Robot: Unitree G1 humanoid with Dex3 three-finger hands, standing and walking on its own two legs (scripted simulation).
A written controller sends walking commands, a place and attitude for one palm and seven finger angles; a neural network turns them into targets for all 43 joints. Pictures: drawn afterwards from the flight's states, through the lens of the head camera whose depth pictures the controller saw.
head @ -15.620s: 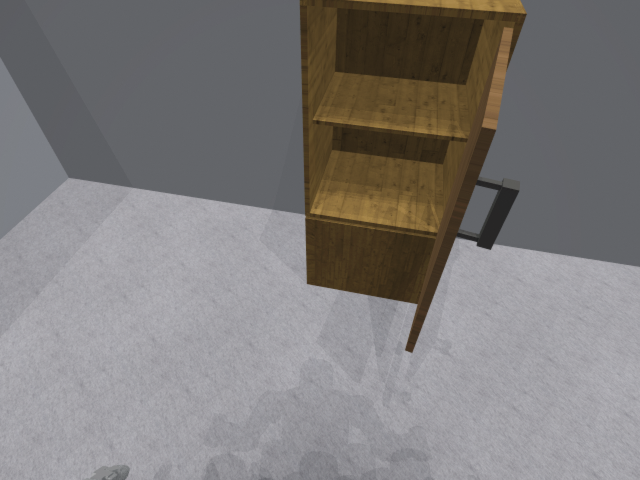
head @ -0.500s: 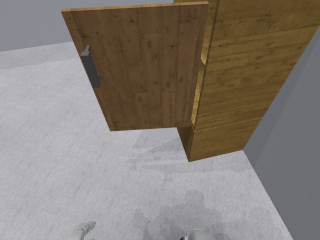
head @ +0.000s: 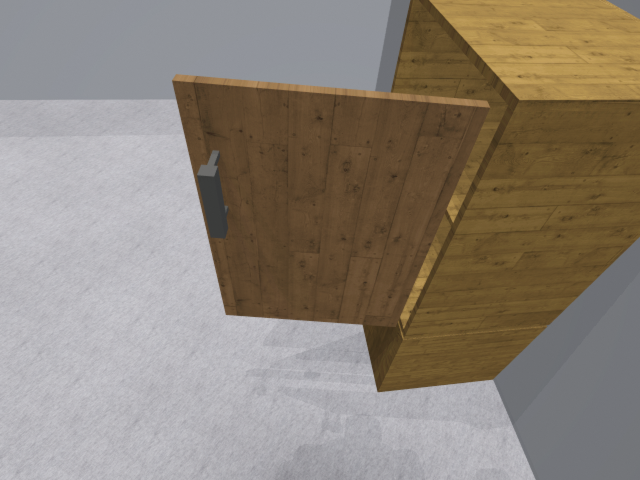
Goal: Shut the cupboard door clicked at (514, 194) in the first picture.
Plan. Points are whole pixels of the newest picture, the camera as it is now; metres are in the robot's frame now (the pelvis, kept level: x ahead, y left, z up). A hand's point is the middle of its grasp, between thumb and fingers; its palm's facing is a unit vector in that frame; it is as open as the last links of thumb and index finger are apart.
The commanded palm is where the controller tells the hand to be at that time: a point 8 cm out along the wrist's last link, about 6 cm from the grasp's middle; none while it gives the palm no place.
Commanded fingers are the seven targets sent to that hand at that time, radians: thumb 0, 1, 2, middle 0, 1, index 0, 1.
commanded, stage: come to a stop and stand still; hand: left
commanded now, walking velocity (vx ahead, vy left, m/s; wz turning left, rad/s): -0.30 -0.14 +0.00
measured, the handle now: (217, 194) +0.49 +0.22 +0.05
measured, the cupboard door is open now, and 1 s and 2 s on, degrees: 80 80 80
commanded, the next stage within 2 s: look again from close up in 1.20 s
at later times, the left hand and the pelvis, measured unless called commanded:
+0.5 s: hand out of the picture -0.03 +0.10 -0.15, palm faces +0.08 -0.97 -0.25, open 7.4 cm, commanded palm none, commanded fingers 0.00 0.90 0.90 -0.20 -0.30 -0.20 -0.30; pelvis -0.05 -0.08 +0.01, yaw +1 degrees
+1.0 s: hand out of the picture -0.05 +0.15 -0.17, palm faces +0.07 -0.98 -0.18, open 7.4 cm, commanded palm none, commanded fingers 0.00 0.90 0.90 -0.20 -0.30 -0.20 -0.30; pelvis -0.05 -0.02 +0.00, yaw +1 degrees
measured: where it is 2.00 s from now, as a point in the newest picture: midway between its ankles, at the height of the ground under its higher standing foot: outside the picture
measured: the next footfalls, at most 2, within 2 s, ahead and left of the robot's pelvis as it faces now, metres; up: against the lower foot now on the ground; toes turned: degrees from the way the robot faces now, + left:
right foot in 0.28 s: +0.00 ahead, -0.15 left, +0.00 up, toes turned -3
left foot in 0.76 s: -0.04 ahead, +0.09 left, +0.00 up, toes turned +4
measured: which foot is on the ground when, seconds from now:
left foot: down 0.00-0.28, up 0.30-0.74, down 0.76-1.00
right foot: up 0.00-0.26, down 0.28-1.00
